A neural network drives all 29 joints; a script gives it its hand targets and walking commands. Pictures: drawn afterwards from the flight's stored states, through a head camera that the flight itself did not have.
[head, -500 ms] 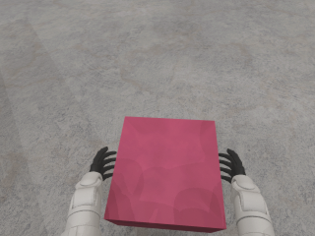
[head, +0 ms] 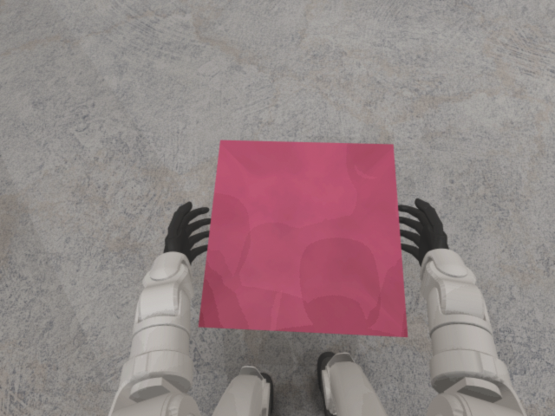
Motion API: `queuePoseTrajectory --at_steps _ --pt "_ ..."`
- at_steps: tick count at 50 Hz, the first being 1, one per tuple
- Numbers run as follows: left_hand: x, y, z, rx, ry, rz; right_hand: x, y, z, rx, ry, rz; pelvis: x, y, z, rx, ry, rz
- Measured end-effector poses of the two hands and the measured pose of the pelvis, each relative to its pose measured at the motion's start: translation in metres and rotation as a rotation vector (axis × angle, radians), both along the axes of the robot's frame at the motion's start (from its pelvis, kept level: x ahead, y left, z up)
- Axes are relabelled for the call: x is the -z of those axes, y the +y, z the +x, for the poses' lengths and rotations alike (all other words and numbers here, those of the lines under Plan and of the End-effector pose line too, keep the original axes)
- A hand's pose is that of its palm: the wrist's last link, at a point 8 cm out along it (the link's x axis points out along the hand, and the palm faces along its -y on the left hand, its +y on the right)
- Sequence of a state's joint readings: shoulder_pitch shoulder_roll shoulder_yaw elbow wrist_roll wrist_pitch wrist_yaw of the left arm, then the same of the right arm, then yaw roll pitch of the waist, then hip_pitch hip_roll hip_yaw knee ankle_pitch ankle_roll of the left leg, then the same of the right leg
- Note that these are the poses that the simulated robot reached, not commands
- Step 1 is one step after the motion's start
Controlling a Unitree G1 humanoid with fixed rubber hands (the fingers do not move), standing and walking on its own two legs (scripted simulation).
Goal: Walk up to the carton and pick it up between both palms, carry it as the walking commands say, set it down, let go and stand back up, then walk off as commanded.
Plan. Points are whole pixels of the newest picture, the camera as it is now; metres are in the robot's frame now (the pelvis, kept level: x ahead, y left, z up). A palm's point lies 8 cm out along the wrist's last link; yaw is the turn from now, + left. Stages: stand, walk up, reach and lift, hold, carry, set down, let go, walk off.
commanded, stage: set down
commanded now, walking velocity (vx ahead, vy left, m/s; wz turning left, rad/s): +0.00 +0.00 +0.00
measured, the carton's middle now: (301, 241) +0.40 -0.02 -0.14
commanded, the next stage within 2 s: none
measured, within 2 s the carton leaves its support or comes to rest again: neither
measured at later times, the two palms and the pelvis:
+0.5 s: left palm (197, 258) +0.38 +0.16 -0.15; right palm (404, 246) +0.39 -0.21 -0.16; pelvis -0.02 -0.01 -0.08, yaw +1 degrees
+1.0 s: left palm (207, 258) +0.41 +0.17 -0.24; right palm (387, 246) +0.42 -0.20 -0.25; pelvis -0.04 -0.01 -0.16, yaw +2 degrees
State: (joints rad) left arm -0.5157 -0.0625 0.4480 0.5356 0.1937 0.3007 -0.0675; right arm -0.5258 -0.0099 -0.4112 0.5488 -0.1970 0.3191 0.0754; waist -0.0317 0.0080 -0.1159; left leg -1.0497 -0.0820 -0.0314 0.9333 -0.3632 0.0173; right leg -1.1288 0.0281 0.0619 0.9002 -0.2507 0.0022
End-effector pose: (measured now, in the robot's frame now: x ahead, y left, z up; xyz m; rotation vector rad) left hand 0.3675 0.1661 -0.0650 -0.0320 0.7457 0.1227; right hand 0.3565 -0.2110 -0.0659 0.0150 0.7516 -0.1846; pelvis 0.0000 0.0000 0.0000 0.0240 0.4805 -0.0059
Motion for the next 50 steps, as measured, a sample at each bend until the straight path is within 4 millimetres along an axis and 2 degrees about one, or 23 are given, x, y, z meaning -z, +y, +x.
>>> queuePoseTrajectory --at_steps 10,20,36,50 --pt "0.04 -0.002 0.009 -0.016 -0.004 -0.007 0.044 0.001 0.014 0.018 0.001 -0.019 0.033 0.002 -0.005 0.0 0.118 0.007" --pt "0.073 -0.003 0.013 -0.042 -0.021 -0.001 0.082 0.003 0.03 0.037 -0.01 -0.046 0.066 -0.004 -0.01 0.0 0.217 0.016" --pt "0.126 0.001 0.024 -0.043 -0.023 -0.007 0.135 0.005 0.05 0.007 -0.012 -0.035 0.115 -0.018 -0.03 -0.012 0.271 0.022" --pt "0.177 0.001 0.041 -0.033 -0.026 0.001 0.184 0.006 0.063 0.011 -0.011 -0.055 0.157 -0.015 -0.041 -0.02 0.312 0.016"
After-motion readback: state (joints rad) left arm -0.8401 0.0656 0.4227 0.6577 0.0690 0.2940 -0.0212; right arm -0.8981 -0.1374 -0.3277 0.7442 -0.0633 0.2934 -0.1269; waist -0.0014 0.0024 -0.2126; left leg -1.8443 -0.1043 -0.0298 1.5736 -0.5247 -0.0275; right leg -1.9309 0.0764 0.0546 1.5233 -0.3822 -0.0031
